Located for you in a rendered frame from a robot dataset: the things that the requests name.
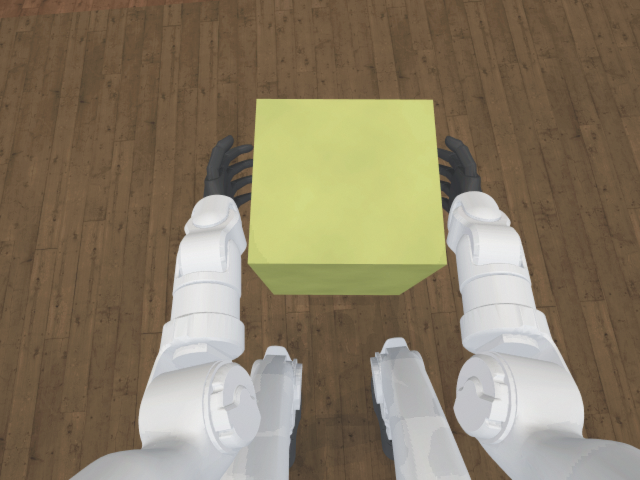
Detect robot right foot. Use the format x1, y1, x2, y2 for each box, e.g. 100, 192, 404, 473
371, 377, 394, 461

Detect robot right thigh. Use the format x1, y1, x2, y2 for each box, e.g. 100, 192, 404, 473
370, 346, 471, 480

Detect robot left hand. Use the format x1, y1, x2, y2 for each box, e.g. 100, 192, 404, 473
203, 135, 253, 208

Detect robot right hand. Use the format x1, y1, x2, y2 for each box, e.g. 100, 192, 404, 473
437, 136, 482, 213

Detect right robot upper arm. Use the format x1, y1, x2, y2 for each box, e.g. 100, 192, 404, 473
454, 351, 640, 480

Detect robot left forearm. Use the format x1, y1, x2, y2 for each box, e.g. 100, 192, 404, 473
139, 195, 247, 441

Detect left robot upper arm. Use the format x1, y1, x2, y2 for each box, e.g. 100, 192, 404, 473
69, 360, 261, 480

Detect robot right forearm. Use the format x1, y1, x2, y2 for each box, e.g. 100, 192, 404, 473
446, 191, 584, 429

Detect carton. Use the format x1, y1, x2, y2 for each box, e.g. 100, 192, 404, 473
248, 99, 447, 295

